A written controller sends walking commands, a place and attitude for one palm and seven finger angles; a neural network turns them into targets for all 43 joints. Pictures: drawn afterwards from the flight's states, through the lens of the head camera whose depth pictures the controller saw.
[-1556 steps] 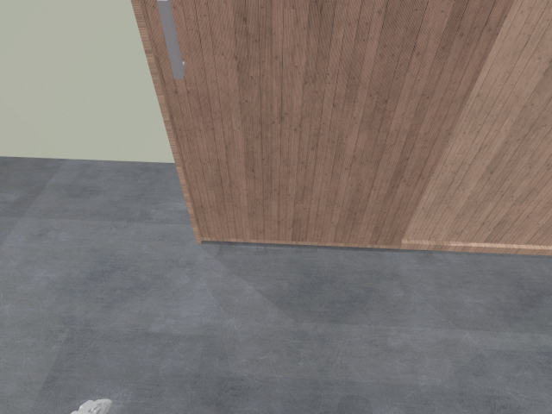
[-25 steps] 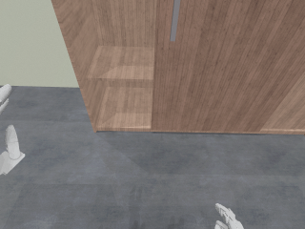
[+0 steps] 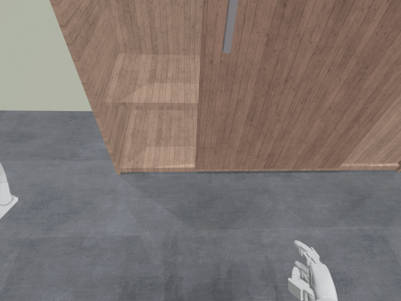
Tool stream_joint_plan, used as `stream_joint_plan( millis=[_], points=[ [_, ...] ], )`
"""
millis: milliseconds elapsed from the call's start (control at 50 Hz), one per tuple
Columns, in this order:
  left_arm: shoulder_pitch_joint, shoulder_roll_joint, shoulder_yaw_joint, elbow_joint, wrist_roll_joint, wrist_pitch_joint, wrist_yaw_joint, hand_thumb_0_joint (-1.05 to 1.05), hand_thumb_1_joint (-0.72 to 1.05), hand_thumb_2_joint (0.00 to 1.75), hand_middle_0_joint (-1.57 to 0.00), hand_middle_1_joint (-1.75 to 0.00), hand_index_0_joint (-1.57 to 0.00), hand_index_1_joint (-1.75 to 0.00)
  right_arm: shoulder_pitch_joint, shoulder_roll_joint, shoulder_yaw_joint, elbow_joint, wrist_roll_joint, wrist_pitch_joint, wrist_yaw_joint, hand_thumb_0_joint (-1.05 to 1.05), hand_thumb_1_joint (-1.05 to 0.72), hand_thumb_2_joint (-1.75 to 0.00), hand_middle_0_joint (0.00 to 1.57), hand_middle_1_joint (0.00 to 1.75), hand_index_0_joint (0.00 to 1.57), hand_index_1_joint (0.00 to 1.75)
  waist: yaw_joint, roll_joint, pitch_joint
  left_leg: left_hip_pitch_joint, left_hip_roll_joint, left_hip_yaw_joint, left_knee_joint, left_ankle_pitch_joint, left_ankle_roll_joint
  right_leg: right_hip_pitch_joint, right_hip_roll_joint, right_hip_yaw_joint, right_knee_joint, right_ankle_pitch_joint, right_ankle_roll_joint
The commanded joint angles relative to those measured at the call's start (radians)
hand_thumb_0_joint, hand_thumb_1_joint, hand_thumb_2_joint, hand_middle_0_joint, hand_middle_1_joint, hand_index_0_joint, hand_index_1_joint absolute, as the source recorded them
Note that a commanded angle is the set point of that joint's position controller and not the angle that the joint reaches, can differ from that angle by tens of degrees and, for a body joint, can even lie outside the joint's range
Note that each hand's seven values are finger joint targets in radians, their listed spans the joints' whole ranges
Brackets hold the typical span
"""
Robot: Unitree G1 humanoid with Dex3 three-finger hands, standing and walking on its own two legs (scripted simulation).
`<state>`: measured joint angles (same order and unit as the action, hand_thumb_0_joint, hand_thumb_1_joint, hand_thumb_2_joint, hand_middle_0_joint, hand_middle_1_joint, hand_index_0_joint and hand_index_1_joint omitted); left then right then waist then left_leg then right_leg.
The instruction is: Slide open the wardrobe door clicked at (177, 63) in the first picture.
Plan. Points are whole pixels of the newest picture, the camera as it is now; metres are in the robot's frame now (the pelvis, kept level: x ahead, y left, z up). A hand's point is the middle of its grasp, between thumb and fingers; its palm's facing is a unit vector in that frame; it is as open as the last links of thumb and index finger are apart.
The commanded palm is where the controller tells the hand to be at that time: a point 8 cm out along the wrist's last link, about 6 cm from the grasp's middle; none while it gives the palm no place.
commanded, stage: stop stepping back and stand still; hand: left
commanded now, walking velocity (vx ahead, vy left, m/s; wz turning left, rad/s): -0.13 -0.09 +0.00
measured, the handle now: (229, 19) +0.88 -0.02 +0.15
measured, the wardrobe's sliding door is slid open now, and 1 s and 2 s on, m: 0.45 0.45 0.45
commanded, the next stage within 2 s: let the arm hang, fingers relaxed in 0.14 s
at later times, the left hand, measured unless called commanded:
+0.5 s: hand out of the picture +0.07 +0.17 -0.15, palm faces -0.06 -0.98 -0.19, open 7.4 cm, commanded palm none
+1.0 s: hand out of the picture -0.04 +0.23 -0.16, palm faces +0.00 -0.96 -0.27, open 7.4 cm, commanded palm none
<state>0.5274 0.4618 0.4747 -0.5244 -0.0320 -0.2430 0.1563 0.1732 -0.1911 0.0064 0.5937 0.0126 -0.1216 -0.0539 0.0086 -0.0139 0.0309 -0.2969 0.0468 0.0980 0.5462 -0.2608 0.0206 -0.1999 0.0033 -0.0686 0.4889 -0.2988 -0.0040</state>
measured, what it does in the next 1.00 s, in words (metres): stands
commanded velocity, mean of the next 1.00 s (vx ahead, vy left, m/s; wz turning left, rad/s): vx -0.01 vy -0.01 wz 0.00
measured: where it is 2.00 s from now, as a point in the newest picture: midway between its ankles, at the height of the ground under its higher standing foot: outside the picture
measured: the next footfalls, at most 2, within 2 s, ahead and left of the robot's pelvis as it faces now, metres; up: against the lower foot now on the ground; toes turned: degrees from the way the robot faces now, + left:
none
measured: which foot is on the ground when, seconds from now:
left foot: down 0.00-1.00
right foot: down 0.00-1.00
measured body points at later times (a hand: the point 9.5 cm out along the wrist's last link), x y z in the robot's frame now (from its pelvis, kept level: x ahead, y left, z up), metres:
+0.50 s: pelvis -0.03 +0.01 -0.01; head -0.03 +0.01 +0.44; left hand +0.07 +0.22 -0.14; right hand +0.07 -0.25 -0.14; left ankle +0.02 +0.10 -0.74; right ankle -0.03 -0.11 -0.74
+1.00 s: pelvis -0.03 +0.02 +0.00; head -0.02 +0.02 +0.45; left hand -0.04 +0.28 -0.14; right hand -0.02 -0.21 -0.16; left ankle +0.02 +0.10 -0.74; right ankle -0.03 -0.11 -0.74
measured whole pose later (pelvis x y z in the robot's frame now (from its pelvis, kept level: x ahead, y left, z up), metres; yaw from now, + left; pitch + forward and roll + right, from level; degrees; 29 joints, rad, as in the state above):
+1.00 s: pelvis -0.03 +0.02 +0.00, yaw +0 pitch -1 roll -1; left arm 0.29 0.22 0.01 1.10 0.02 0.02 0.02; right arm 0.26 -0.19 -0.01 1.07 -0.02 0.02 0.00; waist -0.01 0.03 0.03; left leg -0.28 0.00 0.11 0.46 -0.17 0.06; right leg -0.21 -0.04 -0.06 0.46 -0.23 0.03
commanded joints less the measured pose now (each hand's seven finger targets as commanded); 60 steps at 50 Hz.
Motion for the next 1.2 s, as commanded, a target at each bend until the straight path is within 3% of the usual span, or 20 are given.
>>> stream_joint_plan(
  millis=[0, 120, 160, 200, 220, 240, 280, 300, 340, 400, 440, 500, 540, 580, 640, 680, 760, 820, 940, 1180],
  points=[
    [0.044, 0.095, 0.064, -0.117, -0.020, -0.018, 0.004, 0.00, 0.90, 0.90, -0.20, -0.30, -0.20, -0.30, -0.007, -0.143, -0.052, -0.134, 0.004, -0.039, -0.014, 0.00, -0.90, -0.90, 0.20, 0.30, 0.20, 0.30, -0.006, 0.086, -0.217, 0.145, 0.130, -0.122, -0.078, 0.604, 0.012, 0.063, -0.037, 0.057, 0.002, 0.431, 0.029],
    [-0.014, 0.113, 0.051, -0.194, -0.024, 0.001, 0.003, 0.00, 0.90, 0.90, -0.20, -0.30, -0.20, -0.30, -0.037, -0.134, -0.040, -0.153, 0.002, -0.034, -0.023, 0.00, -0.90, -0.90, 0.20, 0.30, 0.20, 0.30, 0.000, 0.073, -0.211, 0.101, 0.119, -0.111, -0.103, 0.403, 0.016, 0.073, -0.049, 0.072, -0.023, 0.385, 0.030],
    [-0.031, 0.155, 0.085, -0.232, -0.022, 0.001, 0.011, 0.00, 0.90, 0.90, -0.20, -0.30, -0.20, -0.30, -0.051, -0.132, -0.039, -0.153, 0.000, -0.032, -0.028, 0.00, -0.90, -0.90, 0.20, 0.30, 0.20, 0.30, 0.004, 0.081, -0.211, 0.074, 0.102, -0.104, -0.101, 0.300, 0.015, 0.086, -0.064, 0.091, -0.040, 0.368, 0.024],
    [-0.026, 0.136, 0.073, -0.232, -0.024, -0.001, 0.014, 0.00, 0.90, 0.90, -0.20, -0.30, -0.20, -0.30, -0.052, -0.122, -0.034, -0.150, -0.002, -0.033, -0.029, 0.00, -0.90, -0.90, 0.20, 0.30, 0.20, 0.30, 0.004, 0.096, -0.190, 0.057, 0.086, -0.097, -0.108, 0.209, 0.014, 0.070, -0.071, 0.109, -0.059, 0.321, 0.018],
    [-0.046, -0.139, -0.405, 0.618, 0.046, 0.159, -0.117, 0.00, 0.90, 0.90, -0.20, -0.30, -0.20, -0.30, -0.095, -0.228, -0.065, 0.083, 0.001, -0.066, 0.065, 0.00, -0.90, -0.90, 0.20, 0.30, 0.20, 0.30, -0.053, 0.070, -0.117, 0.014, 0.094, -0.086, 0.072, 0.343, 0.008, -0.079, -0.173, 0.051, 0.055, 0.447, 0.010],
    [-0.088, -0.090, -0.378, 0.642, 0.047, 0.235, -0.142, 0.00, 0.90, 0.90, -0.20, -0.30, -0.20, -0.30, -0.021, -0.229, -0.075, 0.076, 0.001, 0.007, 0.067, 0.00, -0.90, -0.90, 0.20, 0.30, 0.20, 0.30, -0.049, 0.103, -0.169, 0.044, 0.111, -0.080, 0.035, 0.272, 0.007, -0.109, -0.168, 0.105, 0.030, 0.343, 0.003],
    [-0.114, -0.131, -0.394, 0.677, 0.047, 0.253, -0.152, 0.00, 0.90, 0.90, -0.20, -0.30, -0.20, -0.30, -0.005, -0.193, -0.060, 0.072, -0.010, 0.045, 0.062, 0.00, -0.90, -0.90, 0.20, 0.30, 0.20, 0.30, -0.033, 0.091, -0.148, -0.051, 0.138, -0.119, 0.000, 0.167, 0.036, -0.117, -0.126, 0.055, 0.075, 0.142, 0.017],
    [-0.147, -0.126, -0.399, 0.724, 0.052, 0.253, -0.155, 0.00, 0.90, 0.90, -0.20, -0.30, -0.20, -0.30, -0.015, -0.186, -0.048, 0.068, -0.017, 0.065, 0.062, 0.00, -0.90, -0.90, 0.20, 0.30, 0.20, 0.30, -0.024, 0.051, -0.117, -0.110, 0.138, -0.149, -0.031, 0.120, 0.054, -0.107, -0.110, 0.044, 0.095, 0.083, 0.016],
    [-0.194, -0.107, -0.406, 0.832, 0.061, 0.251, -0.155, 0.00, 0.90, 0.90, -0.20, -0.30, -0.20, -0.30, -0.026, -0.186, -0.039, 0.079, -0.032, 0.088, 0.062, 0.00, -0.90, -0.90, 0.20, 0.30, 0.20, 0.30, -0.016, -0.103, -0.074, -0.129, 0.105, -0.163, -0.029, 0.063, 0.055, -0.107, -0.113, 0.067, 0.059, 0.054, 0.001],
    [-0.267, -0.071, -0.416, 1.003, 0.066, 0.252, -0.149, 0.00, 0.90, 0.90, -0.20, -0.30, -0.20, -0.30, 0.012, -0.166, -0.036, 0.119, -0.043, 0.122, 0.061, 0.00, -0.90, -0.90, 0.20, 0.30, 0.20, 0.30, -0.034, -0.246, -0.034, -0.042, 0.011, -0.112, 0.062, 0.018, 0.030, -0.203, -0.201, 0.171, -0.075, 0.014, -0.060],
    [-0.321, -0.069, -0.430, 1.094, 0.060, 0.259, -0.144, 0.00, 0.90, 0.90, -0.20, -0.30, -0.20, -0.30, 0.038, -0.149, -0.038, 0.160, -0.047, 0.141, 0.057, 0.00, -0.90, -0.90, 0.20, 0.30, 0.20, 0.30, -0.052, -0.182, -0.004, 0.042, -0.018, -0.078, 0.112, -0.019, 0.017, -0.288, -0.222, 0.192, -0.134, -0.080, -0.089],
    [-0.321, -0.093, -0.444, 1.212, 0.053, 0.257, -0.139, 0.00, 0.90, 0.90, -0.20, -0.30, -0.20, -0.30, 0.072, -0.125, -0.030, 0.223, -0.046, 0.144, 0.056, 0.00, -0.90, -0.90, 0.20, 0.30, 0.20, 0.30, -0.058, 0.045, 0.005, 0.054, 0.021, -0.119, 0.012, -0.017, 0.022, -0.282, -0.172, 0.156, -0.113, -0.188, -0.063],
    [-0.266, -0.132, -0.431, 1.279, 0.053, 0.256, -0.135, 0.00, 0.90, 0.90, -0.20, -0.30, -0.20, -0.30, 0.077, -0.136, -0.032, 0.248, -0.053, 0.137, 0.050, 0.00, -0.90, -0.90, 0.20, 0.30, 0.20, 0.30, -0.031, 0.231, 0.003, -0.068, 0.069, -0.198, -0.140, -0.126, 0.044, -0.148, -0.099, 0.098, -0.052, -0.159, -0.021],
    [-0.218, -0.135, -0.428, 1.342, 0.052, 0.257, -0.135, 0.00, 0.90, 0.90, -0.20, -0.30, -0.20, -0.30, 0.071, -0.156, -0.040, 0.271, -0.051, 0.134, 0.045, 0.00, -0.90, -0.90, 0.20, 0.30, 0.20, 0.30, 0.001, 0.300, -0.041, -0.146, 0.104, -0.261, -0.249, -0.225, 0.062, -0.002, -0.062, 0.047, 0.009, -0.083, -0.003],
    [-0.205, -0.142, -0.431, 1.417, 0.050, 0.248, -0.140, 0.00, 0.90, 0.90, -0.20, -0.30, -0.20, -0.30, 0.102, -0.162, -0.048, 0.310, -0.043, 0.129, 0.037, 0.00, -0.90, -0.90, 0.20, 0.30, 0.20, 0.30, 0.004, 0.219, -0.083, -0.099, 0.107, -0.252, -0.268, -0.216, 0.060, 0.033, -0.059, 0.048, -0.017, -0.033, -0.004],
    [-0.220, -0.143, -0.435, 1.451, 0.050, 0.243, -0.140, 0.00, 0.90, 0.90, -0.20, -0.30, -0.20, -0.30, 0.126, -0.160, -0.052, 0.333, -0.037, 0.124, 0.034, 0.00, -0.90, -0.90, 0.20, 0.30, 0.20, 0.30, -0.002, 0.116, -0.087, -0.058, 0.108, -0.241, -0.255, -0.137, 0.058, 0.037, -0.071, 0.055, -0.052, 0.004, -0.004],
    [-0.239, -0.132, -0.438, 1.505, 0.051, 0.238, -0.136, 0.00, 0.90, 0.90, -0.20, -0.30, -0.20, -0.30, 0.155, -0.147, -0.052, 0.377, -0.033, 0.127, 0.035, 0.00, -0.90, -0.90, 0.20, 0.30, 0.20, 0.30, -0.016, 0.012, -0.015, -0.035, 0.080, -0.192, -0.230, -0.121, 0.044, -0.022, -0.100, 0.085, -0.119, -0.035, -0.016],
    [-0.241, -0.133, -0.441, 1.535, 0.051, 0.236, -0.135, 0.00, 0.90, 0.90, -0.20, -0.30, -0.20, -0.30, 0.165, -0.137, -0.050, 0.405, -0.035, 0.130, 0.035, 0.00, -0.90, -0.90, 0.20, 0.30, 0.20, 0.30, -0.028, -0.024, 0.013, 0.016, 0.066, -0.167, -0.217, -0.114, 0.042, -0.091, -0.111, 0.106, -0.155, -0.098, -0.021],
    [-0.243, -0.136, -0.448, 1.577, 0.052, 0.233, -0.132, 0.00, 0.90, 0.90, -0.20, -0.30, -0.20, -0.30, 0.134, -0.130, -0.047, 0.443, -0.035, 0.126, 0.037, 0.00, -0.90, -0.90, 0.20, 0.30, 0.20, 0.30, -0.027, -0.014, 0.033, 0.053, 0.071, -0.157, -0.233, -0.085, 0.042, -0.117, -0.111, 0.107, -0.163, -0.079, -0.010],
    [-0.249, -0.157, -0.454, 1.620, 0.053, 0.225, -0.131, 0.00, 0.90, 0.90, -0.20, -0.30, -0.20, -0.30, 0.066, -0.126, -0.033, 0.479, -0.033, 0.108, 0.036, 0.00, -0.90, -0.90, 0.20, 0.30, 0.20, 0.30, -0.016, 0.038, 0.012, 0.082, 0.076, -0.158, -0.268, 0.048, 0.038, -0.024, -0.117, 0.092, -0.152, 0.080, 0.008]
  ],
)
